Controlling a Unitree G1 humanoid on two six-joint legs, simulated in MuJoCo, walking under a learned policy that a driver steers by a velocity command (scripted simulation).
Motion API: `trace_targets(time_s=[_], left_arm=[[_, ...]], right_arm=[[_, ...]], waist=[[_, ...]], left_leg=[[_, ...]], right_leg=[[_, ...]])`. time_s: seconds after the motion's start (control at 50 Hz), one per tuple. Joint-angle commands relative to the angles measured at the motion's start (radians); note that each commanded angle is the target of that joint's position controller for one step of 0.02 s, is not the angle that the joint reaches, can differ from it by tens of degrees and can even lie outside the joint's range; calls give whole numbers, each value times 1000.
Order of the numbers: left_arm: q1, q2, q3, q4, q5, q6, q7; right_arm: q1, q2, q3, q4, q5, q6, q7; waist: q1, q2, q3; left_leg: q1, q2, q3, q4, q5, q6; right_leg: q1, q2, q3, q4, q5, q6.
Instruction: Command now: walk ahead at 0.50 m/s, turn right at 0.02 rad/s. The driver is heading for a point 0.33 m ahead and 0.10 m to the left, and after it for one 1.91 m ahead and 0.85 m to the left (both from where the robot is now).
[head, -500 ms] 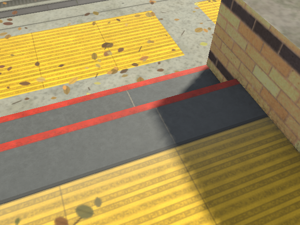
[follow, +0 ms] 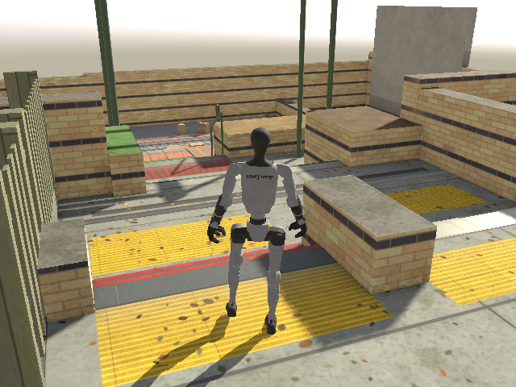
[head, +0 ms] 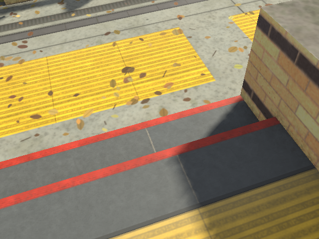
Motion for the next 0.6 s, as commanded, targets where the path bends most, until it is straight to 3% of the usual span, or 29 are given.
trace_targets(time_s=[0.02,0.1,0.2,0.24,0.26,0.28,0.3,0.32,0.34,0.36,0.38,0.4,0.42,0.46,0.5,0.6], left_arm=[[-51,149,36,-55,-4,-22,11],[7,178,42,-16,-8,-17,20],[65,189,49,41,-12,3,26],[48,200,54,44,-13,16,32],[35,213,57,40,-13,23,38],[18,213,55,32,-11,33,45],[27,195,45,14,0,33,57],[124,87,5,-33,24,8,46],[96,106,2,-24,19,-26,32],[6,175,22,-52,-22,-48,19],[-56,168,17,-72,-30,-60,18],[-84,159,19,-78,-11,-62,25],[-80,164,27,-79,4,-53,31],[-54,141,27,-82,14,-29,34],[-73,122,24,-92,18,-16,40],[-265,74,4,-134,12,-26,28]], right_arm=[[-23,-30,-4,-65,-6,-4,0],[-142,-11,9,-89,10,-13,21],[-242,-24,7,-148,20,-12,48],[-217,-39,0,-157,15,-12,57],[-160,-62,-12,-148,10,-10,58],[-33,-95,-35,-118,8,-9,54],[119,-157,-65,-84,11,-3,42],[201,-275,-92,-86,7,-1,33],[225,-208,-72,-86,22,0,34],[190,-161,-57,-88,13,2,31],[136,-138,-52,-98,10,2,27],[84,-116,-45,-109,6,5,25],[45,-90,-35,-124,-3,4,22],[18,-89,-38,-139,-8,5,15],[33,-108,-45,-134,-3,2,5],[116,-127,-54,-103,14,20,-21]], waist=[[-27,-100,11],[25,-100,36],[48,-93,69],[21,-112,40],[-11,-125,-7],[-80,-114,-84],[-140,-71,-177],[-106,156,-311],[-126,160,-408],[-142,104,-279],[-122,25,-179],[-87,-35,-104],[-51,-23,-72],[-14,18,-57],[-11,15,-43],[-83,31,-13]], left_leg=[[-59,28,-21,-143,161,-16],[-4,-9,11,-354,336,3],[-66,-38,-1,-438,233,62],[-6,-72,38,-451,141,93],[90,-108,73,-451,105,111],[267,-152,107,-481,129,137],[537,-106,9,-473,180,179],[938,153,-489,-504,102,364],[1042,232,-791,-664,3,424],[957,199,-655,-683,-24,367],[816,157,-527,-690,19,333],[673,120,-440,-708,100,312],[565,87,-382,-735,175,300],[451,56,-341,-771,262,313],[386,35,-284,-782,320,318],[338,-28,-235,-755,221,247]], right_leg=[[19,-255,181,-178,229,-175],[50,-250,92,-189,189,-137],[235,-323,50,-128,251,-105],[282,-327,17,-41,468,-79],[286,-316,-6,47,649,-63],[252,-282,-52,217,781,-36],[81,-245,-85,455,672,4],[-355,-80,-90,865,118,80],[-532,-2,88,1015,-385,88],[-625,-63,137,1057,-337,70],[-625,-106,120,1004,-258,57],[-590,-138,110,911,-206,59],[-521,-164,114,843,-165,65],[-450,-165,103,782,-134,93],[-437,-153,86,693,-77,122],[-359,-91,82,334,240,132]])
